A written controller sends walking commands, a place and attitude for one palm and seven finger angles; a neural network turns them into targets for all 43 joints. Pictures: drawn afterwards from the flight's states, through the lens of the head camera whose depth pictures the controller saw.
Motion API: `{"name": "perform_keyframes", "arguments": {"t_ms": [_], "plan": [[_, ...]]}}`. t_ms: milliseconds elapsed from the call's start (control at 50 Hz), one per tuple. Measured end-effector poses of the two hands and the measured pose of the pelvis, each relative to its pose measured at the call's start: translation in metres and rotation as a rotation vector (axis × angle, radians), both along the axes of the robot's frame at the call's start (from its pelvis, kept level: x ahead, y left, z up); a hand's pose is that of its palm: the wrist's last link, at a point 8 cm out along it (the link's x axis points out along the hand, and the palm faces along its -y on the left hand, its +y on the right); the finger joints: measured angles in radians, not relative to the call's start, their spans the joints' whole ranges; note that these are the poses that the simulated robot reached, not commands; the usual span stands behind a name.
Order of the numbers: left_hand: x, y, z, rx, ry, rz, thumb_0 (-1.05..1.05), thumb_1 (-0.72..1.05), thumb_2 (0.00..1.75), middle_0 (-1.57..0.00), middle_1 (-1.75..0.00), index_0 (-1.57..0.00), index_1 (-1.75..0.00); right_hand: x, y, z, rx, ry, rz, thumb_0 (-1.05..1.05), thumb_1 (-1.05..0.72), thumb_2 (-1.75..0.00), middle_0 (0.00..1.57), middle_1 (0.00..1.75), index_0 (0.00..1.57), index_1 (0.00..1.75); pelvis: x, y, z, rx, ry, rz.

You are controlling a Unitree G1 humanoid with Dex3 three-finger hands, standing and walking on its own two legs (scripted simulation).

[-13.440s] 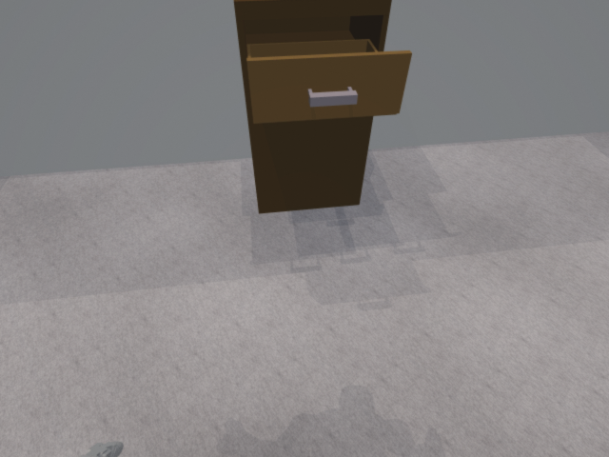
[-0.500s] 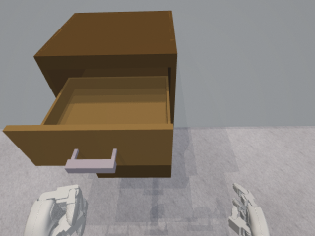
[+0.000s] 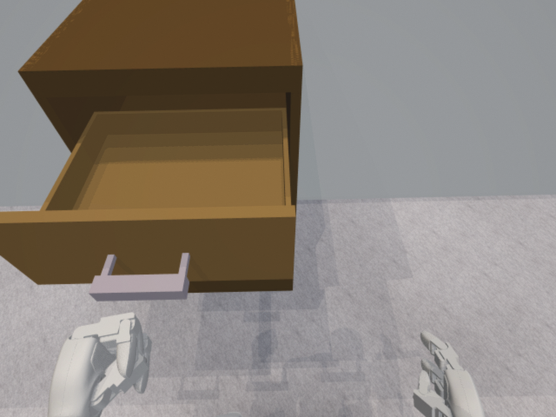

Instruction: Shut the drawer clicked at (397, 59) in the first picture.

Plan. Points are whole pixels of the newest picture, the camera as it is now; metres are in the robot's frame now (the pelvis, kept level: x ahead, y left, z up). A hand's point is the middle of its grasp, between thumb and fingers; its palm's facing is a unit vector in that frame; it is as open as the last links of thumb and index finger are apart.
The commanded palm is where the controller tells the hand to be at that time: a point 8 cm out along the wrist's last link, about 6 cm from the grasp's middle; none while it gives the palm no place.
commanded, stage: bring the fist close to the handle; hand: left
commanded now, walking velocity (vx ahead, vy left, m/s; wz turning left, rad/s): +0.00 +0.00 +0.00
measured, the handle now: (144, 273) +0.31 +0.22 +0.03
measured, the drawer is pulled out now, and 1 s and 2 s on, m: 0.29 0.29 0.20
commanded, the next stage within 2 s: push the drawer shut in 0.80 s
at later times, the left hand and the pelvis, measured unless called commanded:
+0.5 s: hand (161, 344) +0.21 +0.17 +0.02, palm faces +0.06 -1.00 -0.03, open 3.3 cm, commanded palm +0.18 +0.23 +0.03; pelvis -0.01 +0.01 -0.03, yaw -1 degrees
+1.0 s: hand (167, 339) +0.21 +0.16 +0.03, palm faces +0.08 -1.00 -0.05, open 3.3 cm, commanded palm +0.19 +0.23 +0.03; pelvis -0.01 +0.01 -0.03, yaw +0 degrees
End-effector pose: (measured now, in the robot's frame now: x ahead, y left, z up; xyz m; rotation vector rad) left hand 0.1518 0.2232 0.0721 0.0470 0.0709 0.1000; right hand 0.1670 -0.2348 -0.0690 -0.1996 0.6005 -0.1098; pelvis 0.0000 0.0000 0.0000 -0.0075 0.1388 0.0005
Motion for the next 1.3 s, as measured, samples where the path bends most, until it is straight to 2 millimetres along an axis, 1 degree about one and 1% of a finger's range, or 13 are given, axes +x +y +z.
{"name": "perform_keyframes", "arguments": {"t_ms": [60,180,280,360,480,520,640,780,820,940,1020,1100,1300], "plan": [[0.003,0.001,-0.005,-0.001,-0.014,-0.005,0.02,0.9,0.9,-1.4,-1.6,-1.4,-1.6,0.0,0.002,-0.004,-0.004,0.012,0.005,0.01,-0.9,-0.9,0.2,0.3,0.2,0.3,-0.002,0.001,-0.003,0.0,0.015,-0.001],[0.016,0.005,-0.024,-0.006,-0.004,-0.017,0.02,0.9,0.9,-1.4,-1.6,-1.4,-1.6,-0.001,0.006,-0.014,-0.012,0.039,0.017,0.01,-0.9,-0.9,0.2,0.3,0.2,0.3,-0.006,0.004,-0.011,-0.005,0.045,0.001],[0.027,0.007,-0.029,-0.012,-0.025,-0.025,0.02,0.9,0.9,-1.4,-1.6,-1.4,-1.6,-0.002,0.01,-0.02,-0.009,0.051,0.014,0.01,-0.9,-0.9,0.21,0.3,0.2,0.3,-0.005,0.007,-0.016,-0.008,0.066,-0.002],[0.031,0.005,-0.034,-0.021,-0.024,-0.027,0.02,0.9,0.9,-1.4,-1.6,-1.4,-1.6,-0.004,0.013,-0.024,-0.005,0.058,0.011,0.01,-0.9,-0.9,0.21,0.3,0.2,0.3,-0.005,0.01,-0.019,-0.009,0.079,-0.004],[0.036,0.004,-0.054,-0.025,0.007,-0.036,0.02,0.9,0.9,-1.4,-1.6,-1.4,-1.6,-0.006,0.015,-0.031,-0.017,0.079,0.017,0.01,-0.9,-0.9,0.21,0.3,0.2,0.3,-0.008,0.013,-0.027,-0.011,0.101,-0.007],[0.037,0.004,-0.052,-0.02,-0.003,-0.035,0.02,0.9,0.9,-1.4,-1.6,-1.4,-1.6,-0.007,0.016,-0.033,-0.017,0.085,0.016,0.01,-0.9,-0.9,0.21,0.3,0.2,0.3,-0.009,0.014,-0.028,-0.013,0.103,-0.009],[0.035,0.003,-0.034,-0.011,-0.064,-0.027,0.02,0.9,0.9,-1.4,-1.6,-1.4,-1.6,-0.01,0.02,-0.033,-0.001,0.089,0.008,0.01,-0.9,-0.9,0.21,0.3,0.2,0.3,-0.007,0.017,-0.027,-0.015,0.103,-0.009],[0.032,-0.005,-0.051,-0.027,0.02,-0.045,0.02,0.9,0.9,-1.4,-1.6,-1.4,-1.6,-0.009,0.021,-0.032,-0.003,0.088,0.012,0.01,-0.9,-0.9,0.21,0.3,0.2,0.3,-0.009,0.017,-0.029,-0.014,0.106,-0.009],[0.032,-0.007,-0.05,-0.021,0.016,-0.044,0.02,0.9,0.9,-1.4,-1.6,-1.4,-1.6,-0.009,0.021,-0.031,-0.006,0.085,0.012,0.01,-0.9,-0.9,0.21,0.3,0.2,0.3,-0.008,0.016,-0.029,-0.014,0.105,-0.009],[0.034,-0.006,-0.034,0.0,-0.069,-0.015,0.02,0.9,0.9,-1.4,-1.6,-1.4,-1.6,-0.008,0.019,-0.032,-0.003,0.081,0.017,0.01,-0.9,-0.9,0.21,0.3,0.2,0.3,-0.008,0.014,-0.03,-0.014,0.105,-0.009],[0.039,-0.009,-0.041,0.003,-0.046,-0.033,0.02,0.9,0.9,-1.4,-1.6,-1.4,-1.6,-0.007,0.017,-0.035,-0.004,0.089,0.026,0.01,-0.9,-0.9,0.21,0.3,0.2,0.3,-0.008,0.012,-0.032,-0.014,0.109,-0.004],[0.052,-0.01,-0.052,0.009,-0.009,-0.054,0.02,0.9,0.9,-1.4,-1.6,-1.4,-1.6,-0.009,0.013,-0.038,-0.012,0.107,0.019,0.01,-0.9,-0.9,0.21,0.3,0.2,0.3,-0.009,0.009,-0.033,-0.012,0.113,-0.006],[0.061,-0.002,-0.049,0.022,-0.022,-0.039,0.06,0.8,0.9,-1.4,-1.6,-1.4,-1.6,-0.018,0.002,-0.041,-0.021,0.146,0.005,0.01,-0.9,-0.9,0.21,0.3,0.2,0.3,-0.008,0.003,-0.028,-0.01,0.108,-0.001]]}}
